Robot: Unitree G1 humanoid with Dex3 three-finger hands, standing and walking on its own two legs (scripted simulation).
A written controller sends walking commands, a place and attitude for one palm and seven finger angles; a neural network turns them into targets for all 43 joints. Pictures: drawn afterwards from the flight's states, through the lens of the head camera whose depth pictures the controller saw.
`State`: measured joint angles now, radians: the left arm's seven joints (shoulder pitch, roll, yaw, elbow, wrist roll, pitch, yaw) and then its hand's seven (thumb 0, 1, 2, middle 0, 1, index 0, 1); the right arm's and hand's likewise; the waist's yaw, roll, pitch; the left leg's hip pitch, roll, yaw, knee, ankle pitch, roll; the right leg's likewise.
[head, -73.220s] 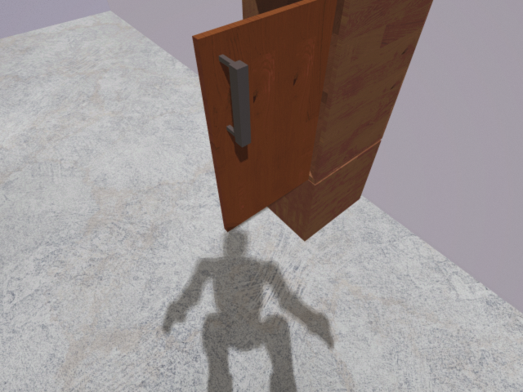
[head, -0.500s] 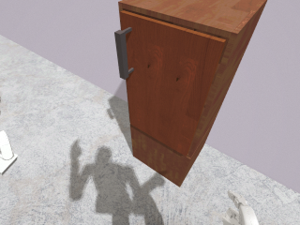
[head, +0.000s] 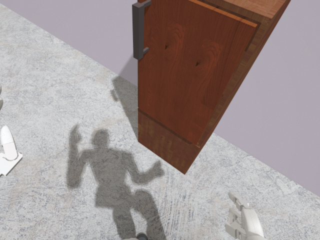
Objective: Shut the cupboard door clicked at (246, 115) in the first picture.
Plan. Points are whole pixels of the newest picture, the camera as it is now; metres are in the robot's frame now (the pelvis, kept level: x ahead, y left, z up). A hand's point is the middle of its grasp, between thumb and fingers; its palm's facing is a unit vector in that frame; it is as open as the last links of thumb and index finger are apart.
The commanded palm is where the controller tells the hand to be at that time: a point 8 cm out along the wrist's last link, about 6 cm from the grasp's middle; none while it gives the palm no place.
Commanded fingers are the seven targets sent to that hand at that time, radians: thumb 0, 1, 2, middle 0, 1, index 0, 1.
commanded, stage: step back with the hand held close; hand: left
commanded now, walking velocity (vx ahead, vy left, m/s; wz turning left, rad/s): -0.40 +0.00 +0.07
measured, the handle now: (142, 31) +0.70 +0.14 +0.12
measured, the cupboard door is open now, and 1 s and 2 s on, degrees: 0 0 0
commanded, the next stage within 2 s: stop stepping back and stand still in 0.18 s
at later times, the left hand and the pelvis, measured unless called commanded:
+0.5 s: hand out of the picture +0.02 +0.24 +0.15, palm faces +0.62 -0.72 -0.32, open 7.4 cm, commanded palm -0.04 +0.25 +0.17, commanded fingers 0.00 0.90 0.90 -0.20 -0.30 -0.20 -0.30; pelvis -0.16 -0.05 +0.01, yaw +3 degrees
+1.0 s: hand out of the picture -0.03 +0.25 +0.14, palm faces +0.54 -0.78 -0.31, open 7.4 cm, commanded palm -0.09 +0.29 +0.17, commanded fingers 0.00 0.90 0.90 -0.20 -0.30 -0.20 -0.30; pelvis -0.21 -0.03 -0.02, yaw +5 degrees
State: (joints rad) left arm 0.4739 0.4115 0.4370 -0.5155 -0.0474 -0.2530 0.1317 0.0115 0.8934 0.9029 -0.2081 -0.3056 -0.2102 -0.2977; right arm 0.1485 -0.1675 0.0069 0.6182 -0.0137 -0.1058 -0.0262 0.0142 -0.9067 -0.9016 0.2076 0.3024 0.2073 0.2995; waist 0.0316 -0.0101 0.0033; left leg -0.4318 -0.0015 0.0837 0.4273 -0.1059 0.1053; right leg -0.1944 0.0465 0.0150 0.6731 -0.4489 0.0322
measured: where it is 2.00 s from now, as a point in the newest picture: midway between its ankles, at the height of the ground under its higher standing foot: outside the picture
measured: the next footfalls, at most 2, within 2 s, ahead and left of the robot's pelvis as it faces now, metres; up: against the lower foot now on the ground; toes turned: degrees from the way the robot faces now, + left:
right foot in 0.22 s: -0.14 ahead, -0.11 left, +0.00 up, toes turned +3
left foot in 0.66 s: -0.24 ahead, +0.11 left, +0.00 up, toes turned +5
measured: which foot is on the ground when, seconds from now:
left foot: down 0.00-0.26, up 0.28-0.64, down 0.66-1.00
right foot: up 0.00-0.20, down 0.22-1.00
